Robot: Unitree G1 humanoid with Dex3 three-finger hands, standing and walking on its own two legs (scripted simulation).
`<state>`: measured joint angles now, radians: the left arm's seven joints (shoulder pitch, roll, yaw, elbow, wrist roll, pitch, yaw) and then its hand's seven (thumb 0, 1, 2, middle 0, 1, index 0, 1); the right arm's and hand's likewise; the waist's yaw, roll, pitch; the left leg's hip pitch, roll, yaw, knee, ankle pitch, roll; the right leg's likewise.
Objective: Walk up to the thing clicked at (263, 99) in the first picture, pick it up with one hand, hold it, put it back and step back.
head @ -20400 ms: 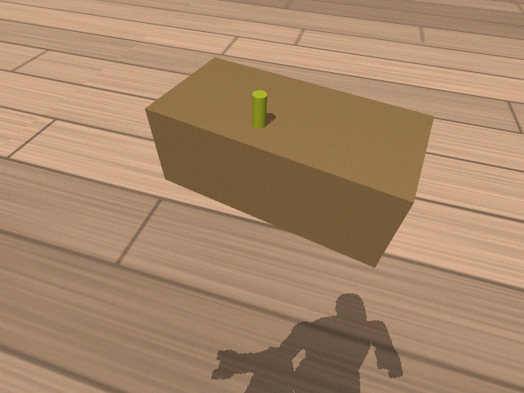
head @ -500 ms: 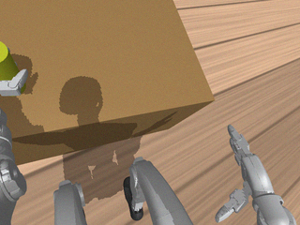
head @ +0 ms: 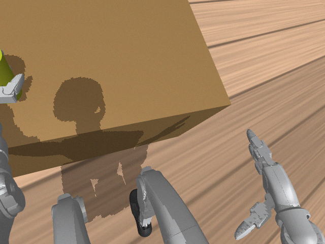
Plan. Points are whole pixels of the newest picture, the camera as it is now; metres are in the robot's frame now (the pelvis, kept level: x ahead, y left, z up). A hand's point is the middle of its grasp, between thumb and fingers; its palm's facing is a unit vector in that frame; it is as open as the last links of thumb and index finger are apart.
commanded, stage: lower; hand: left
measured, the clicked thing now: out of the picture +0.53 +0.21 -0.05
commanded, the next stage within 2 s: loosen in 0.04 s
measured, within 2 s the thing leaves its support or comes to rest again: neither
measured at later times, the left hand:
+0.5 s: hand (1, 76) +0.54 +0.20 -0.05, palm faces +0.20 -0.98 +0.00, open 9.5 cm
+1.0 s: hand out of the picture +0.54 +0.22 -0.02, palm faces +0.21 -0.98 +0.01, open 16.3 cm
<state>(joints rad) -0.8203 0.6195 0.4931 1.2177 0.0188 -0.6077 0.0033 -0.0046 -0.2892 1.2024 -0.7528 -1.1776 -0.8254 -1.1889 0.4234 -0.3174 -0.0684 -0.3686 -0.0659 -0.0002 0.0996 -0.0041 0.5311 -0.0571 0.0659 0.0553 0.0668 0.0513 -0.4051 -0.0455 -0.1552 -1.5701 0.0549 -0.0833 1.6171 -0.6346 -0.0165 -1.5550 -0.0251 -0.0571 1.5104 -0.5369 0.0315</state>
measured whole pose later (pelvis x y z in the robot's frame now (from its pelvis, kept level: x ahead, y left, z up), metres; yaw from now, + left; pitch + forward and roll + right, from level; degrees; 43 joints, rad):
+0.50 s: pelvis -0.01 +0.00 -0.01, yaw +0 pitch +33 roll -6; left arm -0.86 0.65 0.49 1.23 0.03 -0.60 0.01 -0.01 -0.26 0.67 -0.84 -0.84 -0.90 -0.83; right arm 0.43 -0.33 -0.08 -0.41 -0.06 0.00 0.10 0.00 0.52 -0.05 0.07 0.06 0.07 0.05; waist -0.43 -0.05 -0.15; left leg -1.62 0.05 -0.08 1.66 -0.63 -0.01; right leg -1.60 -0.02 -0.05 1.55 -0.53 0.04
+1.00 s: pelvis -0.01 +0.00 -0.01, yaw +0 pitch +33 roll -5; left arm -0.85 0.68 0.54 1.12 0.02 -0.51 -0.05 -0.01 -0.39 0.13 -0.17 -0.13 -0.17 -0.14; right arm 0.44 -0.33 -0.08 -0.40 -0.04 0.01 0.08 0.00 0.51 -0.06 0.07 0.06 0.07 0.05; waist -0.42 -0.06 -0.16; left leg -1.59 0.06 -0.08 1.65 -0.63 -0.02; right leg -1.58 -0.02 -0.05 1.54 -0.53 0.03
